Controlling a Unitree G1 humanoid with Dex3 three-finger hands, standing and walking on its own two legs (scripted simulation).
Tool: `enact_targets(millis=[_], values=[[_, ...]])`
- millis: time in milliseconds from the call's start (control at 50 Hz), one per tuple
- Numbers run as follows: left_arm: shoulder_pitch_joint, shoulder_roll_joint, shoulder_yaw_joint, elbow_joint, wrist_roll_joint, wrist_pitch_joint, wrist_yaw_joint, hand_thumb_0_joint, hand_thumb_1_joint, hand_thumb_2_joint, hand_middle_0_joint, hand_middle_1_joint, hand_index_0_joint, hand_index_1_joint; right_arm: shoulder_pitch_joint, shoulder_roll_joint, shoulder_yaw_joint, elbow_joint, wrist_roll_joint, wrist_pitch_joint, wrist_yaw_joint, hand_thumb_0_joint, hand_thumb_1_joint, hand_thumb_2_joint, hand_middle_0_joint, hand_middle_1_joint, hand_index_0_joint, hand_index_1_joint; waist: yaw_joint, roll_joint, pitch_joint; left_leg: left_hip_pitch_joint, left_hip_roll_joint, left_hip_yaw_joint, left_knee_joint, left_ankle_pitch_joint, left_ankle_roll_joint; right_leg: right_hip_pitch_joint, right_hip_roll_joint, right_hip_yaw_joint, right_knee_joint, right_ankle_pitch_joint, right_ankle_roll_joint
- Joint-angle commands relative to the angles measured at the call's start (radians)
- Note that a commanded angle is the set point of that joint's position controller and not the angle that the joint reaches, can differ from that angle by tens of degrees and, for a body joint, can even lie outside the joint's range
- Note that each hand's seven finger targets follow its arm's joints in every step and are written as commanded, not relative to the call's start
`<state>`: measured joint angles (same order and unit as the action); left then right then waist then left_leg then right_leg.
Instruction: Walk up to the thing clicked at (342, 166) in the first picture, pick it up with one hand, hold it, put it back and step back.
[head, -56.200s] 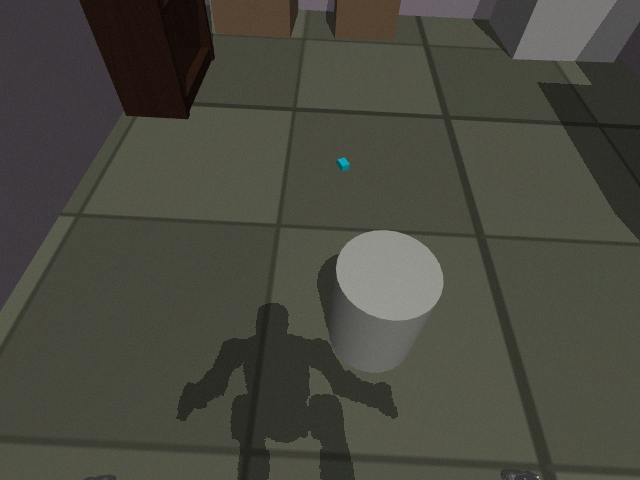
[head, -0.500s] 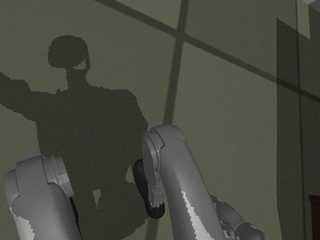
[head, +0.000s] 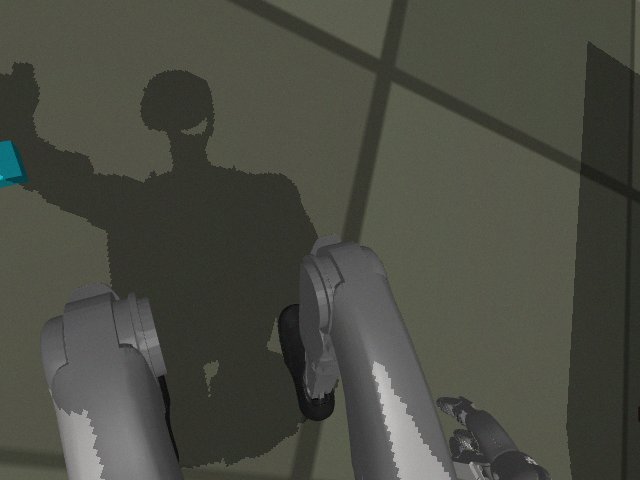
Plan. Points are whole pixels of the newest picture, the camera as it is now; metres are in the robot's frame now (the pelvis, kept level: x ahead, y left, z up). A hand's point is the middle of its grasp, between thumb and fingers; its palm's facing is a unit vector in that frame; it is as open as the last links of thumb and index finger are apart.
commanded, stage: withdraw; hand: left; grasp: from above
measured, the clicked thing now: (4, 164) +0.52 +0.31 -0.32
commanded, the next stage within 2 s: home in 0.04 s
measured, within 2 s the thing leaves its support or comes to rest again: neither
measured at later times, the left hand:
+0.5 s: hand out of the picture +0.49 +0.32 -0.10, palm faces -0.35 -0.25 -0.90, open 11.8 cm
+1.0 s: hand out of the picture +0.31 +0.25 +0.12, palm faces -0.03 -0.87 -0.49, open 7.5 cm
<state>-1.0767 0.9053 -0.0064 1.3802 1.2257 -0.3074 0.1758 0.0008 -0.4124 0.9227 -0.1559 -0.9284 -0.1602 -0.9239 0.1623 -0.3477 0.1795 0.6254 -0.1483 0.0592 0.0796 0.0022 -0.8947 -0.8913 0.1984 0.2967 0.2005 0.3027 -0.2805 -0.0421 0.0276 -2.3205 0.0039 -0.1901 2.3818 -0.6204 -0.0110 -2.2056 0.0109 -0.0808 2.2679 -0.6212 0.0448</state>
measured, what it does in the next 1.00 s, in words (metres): rises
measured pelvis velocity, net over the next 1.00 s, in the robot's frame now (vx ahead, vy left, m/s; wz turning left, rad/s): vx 0.03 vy -0.01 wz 0.13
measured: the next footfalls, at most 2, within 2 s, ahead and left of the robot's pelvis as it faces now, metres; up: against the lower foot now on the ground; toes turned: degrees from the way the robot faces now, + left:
none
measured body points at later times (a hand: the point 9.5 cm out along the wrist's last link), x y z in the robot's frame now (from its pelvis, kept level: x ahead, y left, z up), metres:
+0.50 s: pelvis +0.02 +0.00 +0.02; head +0.25 +0.07 +0.40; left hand +0.50 +0.33 -0.05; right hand +0.07 -0.25 -0.09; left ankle +0.09 +0.13 -0.30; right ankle +0.12 -0.13 -0.30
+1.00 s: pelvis +0.03 -0.01 +0.22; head +0.17 +0.05 +0.64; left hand +0.31 +0.30 +0.15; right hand +0.27 -0.22 +0.12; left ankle +0.09 +0.13 -0.30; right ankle +0.12 -0.13 -0.30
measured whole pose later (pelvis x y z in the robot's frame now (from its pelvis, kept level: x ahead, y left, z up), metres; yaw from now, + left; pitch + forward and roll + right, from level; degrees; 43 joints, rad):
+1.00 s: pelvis +0.03 -0.01 +0.22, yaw +7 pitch +27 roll -5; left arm -0.11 0.39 0.04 0.34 0.21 0.24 0.05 0.01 0.88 0.89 -0.21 -0.30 -0.21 -0.30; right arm 0.07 -0.24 0.02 0.56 0.03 -0.05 -0.02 0.01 -0.90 -0.90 0.20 0.30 0.20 0.30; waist -0.07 0.03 -0.19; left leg -1.57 0.03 -0.10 1.70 -0.61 -0.02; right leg -1.50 -0.02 -0.05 1.64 -0.62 0.03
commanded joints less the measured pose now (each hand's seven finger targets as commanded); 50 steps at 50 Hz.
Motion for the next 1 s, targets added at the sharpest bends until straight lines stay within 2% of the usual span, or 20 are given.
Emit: enact_targets(millis=[0,60,80,100,120,140,200,240,300,380,420,440,480,540,600,720,760,800,900,980], values=[[-0.453,0.235,0.061,-0.098,0.038,0.010,0.169,0.000,-0.415,0.903,-0.146,-0.926,-0.159,-0.911,0.192,-0.238,-0.073,0.005,-0.020,-0.021,-0.005,0.000,-0.895,-0.894,0.200,0.300,0.200,0.300,-0.065,0.454,-0.662,0.557,0.008,0.088,-0.235,0.056,0.019,0.207,0.037,-0.124,-0.165,0.116,-0.085],[-0.489,0.284,0.103,-0.056,0.073,0.052,0.235,0.000,-0.320,0.969,-0.244,-0.829,-0.232,-0.815,0.203,-0.241,-0.072,0.001,-0.028,-0.046,0.001,0.000,-0.883,-0.894,0.199,0.299,0.199,0.299,-0.068,0.498,-0.683,0.571,0.010,0.089,-0.232,0.067,0.016,0.199,0.036,-0.126,-0.143,0.135,-0.083],[-0.492,0.296,0.115,-0.041,0.079,0.069,0.252,0.000,-0.340,0.889,-0.209,-0.874,-0.226,-0.856,0.204,-0.241,-0.072,0.005,-0.030,-0.052,0.002,0.000,-0.891,-0.892,0.200,0.300,0.200,0.300,-0.062,0.499,-0.703,0.567,0.010,0.092,-0.227,0.072,0.018,0.198,0.036,-0.124,-0.137,0.140,-0.083],[-0.477,0.287,0.113,-0.015,0.087,0.087,0.263,0.000,-0.260,0.969,-0.260,-0.794,-0.233,-0.776,0.199,-0.234,-0.070,0.005,-0.032,-0.059,0.006,0.000,-0.883,-0.894,0.199,0.299,0.199,0.299,-0.062,0.504,-0.708,0.559,0.010,0.098,-0.216,0.076,0.019,0.198,0.038,-0.118,-0.135,0.143,-0.085],[-0.466,0.293,0.129,-0.009,0.083,0.106,0.271,0.000,-0.327,0.889,-0.216,-0.863,-0.234,-0.843,0.206,-0.240,-0.072,0.004,-0.030,-0.070,0.009,0.000,-0.891,-0.891,0.200,0.299,0.200,0.299,-0.060,0.493,-0.700,0.543,0.008,0.101,-0.212,0.075,0.022,0.186,0.034,-0.121,-0.136,0.143,-0.082],[-0.455,0.289,0.130,-0.032,0.079,0.122,0.275,0.000,-0.247,0.946,-0.253,-0.783,-0.227,-0.763,0.210,-0.231,-0.070,-0.003,-0.029,-0.078,0.014,0.000,-0.884,-0.894,0.199,0.299,0.199,0.299,-0.055,0.522,-0.716,0.540,0.007,0.108,-0.217,0.079,0.021,0.204,0.035,-0.116,-0.135,0.146,-0.084],[-0.363,0.316,0.165,-0.111,0.047,0.177,0.260,0.000,-0.324,0.866,-0.226,-0.853,-0.244,-0.834,0.202,-0.224,-0.083,-0.029,-0.010,-0.088,0.025,0.000,-0.892,-0.891,0.200,0.299,0.200,0.299,0.001,0.551,-0.823,0.554,0.002,0.127,-0.221,0.121,0.024,0.263,0.033,-0.103,-0.140,0.178,-0.083],[-0.317,0.301,0.165,-0.152,0.005,0.213,0.221,0.000,-0.164,0.902,-0.239,-0.693,-0.217,-0.674,0.211,-0.210,-0.098,-0.028,0.007,-0.085,0.031,0.000,-0.886,-0.895,0.199,0.299,0.199,0.299,0.015,0.505,-0.898,0.573,0.005,0.131,-0.224,0.164,0.029,0.320,0.039,-0.095,-0.154,0.215,-0.079],[-0.254,0.247,0.158,-0.215,-0.077,0.249,0.135,0.000,-0.010,0.827,-0.217,-0.527,-0.199,-0.543,0.246,-0.199,-0.134,-0.011,0.023,-0.072,0.040,0.000,-0.889,-0.896,0.199,0.299,0.199,0.299,0.018,0.455,-0.863,0.547,0.004,0.137,-0.249,0.163,0.033,0.351,0.042,-0.084,-0.190,0.208,-0.078],[-0.074,0.177,0.175,-0.447,-0.191,0.267,0.004,0.000,0.207,0.749,-0.190,-0.393,-0.180,-0.402,0.268,-0.202,-0.192,-0.033,0.059,-0.041,0.040,0.000,-0.894,-0.898,0.200,0.300,0.199,0.300,0.095,0.459,-0.937,0.645,-0.003,0.148,-0.320,0.218,0.022,0.423,0.030,-0.070,-0.251,0.215,-0.092],[0.019,0.107,0.166,-0.595,-0.281,0.281,-0.053,0.000,0.332,0.705,-0.173,-0.309,-0.168,-0.313,0.262,-0.192,-0.219,-0.045,0.082,-0.025,0.037,0.000,-0.897,-0.899,0.200,0.300,0.200,0.300,0.108,0.422,-0.968,0.691,-0.002,0.147,-0.361,0.235,0.024,0.456,0.026,-0.054,-0.289,0.226,-0.092],[0.037,0.101,0.188,-0.670,-0.329,0.288,-0.073,0.000,0.412,0.684,-0.166,-0.273,-0.163,-0.275,0.256,-0.190,-0.230,-0.047,0.093,-0.018,0.031,0.000,-0.898,-0.900,0.200,0.300,0.200,0.300,0.112,0.395,-0.961,0.682,-0.003,0.145,-0.377,0.230,0.028,0.467,0.022,-0.047,-0.308,0.232,-0.090],[0.127,0.033,0.170,-0.747,-0.419,0.307,-0.114,0.000,0.508,0.683,-0.162,-0.243,-0.161,-0.244,0.232,-0.168,-0.235,-0.051,0.109,-0.013,0.021,0.000,-0.899,-0.900,0.200,0.300,0.200,0.300,0.112,0.320,-0.912,0.681,0.002,0.137,-0.409,0.216,0.037,0.488,0.024,-0.038,-0.349,0.230,-0.082],[0.245,-0.033,0.169,-0.868,-0.529,0.323,-0.149,0.000,0.708,0.790,-0.180,-0.268,-0.180,-0.268,0.192,-0.151,-0.250,-0.064,0.124,-0.011,0.005,0.000,-0.899,-0.900,0.200,0.300,0.200,0.300,0.132,0.284,-0.836,0.704,0.005,0.120,-0.480,0.154,0.038,0.492,0.017,-0.028,-0.418,0.174,-0.085],[0.323,-0.088,0.157,-0.982,-0.616,0.341,-0.161,0.000,0.875,0.886,-0.197,-0.294,-0.197,-0.295,0.151,-0.129,-0.264,-0.089,0.138,-0.018,-0.006,0.000,-0.899,-0.900,0.200,0.300,0.200,0.300,0.155,0.261,-0.861,0.784,0.016,0.114,-0.561,0.105,0.040,0.563,0.015,-0.016,-0.483,0.143,-0.077],[0.504,-0.191,0.139,-1.088,-0.771,0.399,-0.139,0.000,0.899,0.899,-0.200,-0.298,-0.200,-0.298,0.075,-0.114,-0.265,-0.117,0.161,-0.057,-0.050,0.000,-0.899,-0.900,0.200,0.300,0.200,0.300,0.179,0.237,-0.753,0.932,0.026,0.085,-0.744,0.004,0.030,0.642,0.005,-0.004,-0.621,0.067,-0.071],[0.573,-0.242,0.117,-1.120,-0.818,0.425,-0.132,0.000,0.899,0.899,-0.200,-0.298,-0.200,-0.298,0.057,-0.104,-0.261,-0.129,0.168,-0.076,-0.066,0.000,-0.899,-0.900,0.200,0.300,0.200,0.300,0.171,0.220,-0.732,0.974,0.023,0.086,-0.794,-0.001,0.029,0.699,0.002,0.007,-0.679,0.062,-0.069],[0.624,-0.246,0.139,-1.176,-0.873,0.448,-0.121,0.000,0.900,0.899,-0.200,-0.298,-0.200,-0.298,0.028,-0.097,-0.256,-0.136,0.174,-0.096,-0.083,0.000,-0.899,-0.900,0.200,0.300,0.200,0.300,0.186,0.221,-0.728,1.025,0.021,0.084,-0.842,0.003,0.028,0.759,0.000,0.016,-0.726,0.065,-0.068],[0.769,-0.334,0.123,-1.234,-0.998,0.500,-0.104,0.000,0.900,0.899,-0.200,-0.298,-0.200,-0.298,-0.010,-0.065,-0.241,-0.152,0.185,-0.135,-0.116,0.000,-0.899,-0.900,0.200,0.300,0.200,0.300,0.179,0.195,-0.665,1.123,0.017,0.103,-0.923,0.081,0.028,0.896,-0.002,0.035,-0.841,0.123,-0.064],[0.877,-0.380,0.124,-1.287,-1.092,0.543,-0.094,0.000,0.900,0.899,-0.200,-0.298,-0.200,-0.298,-0.038,-0.042,-0.226,-0.172,0.187,-0.164,-0.136,0.000,-0.900,-0.900,0.200,0.300,0.200,0.300,0.184,0.168,-0.601,1.196,0.016,0.107,-1.027,0.041,0.030,1.002,-0.001,0.049,-0.958,0.083,-0.063]])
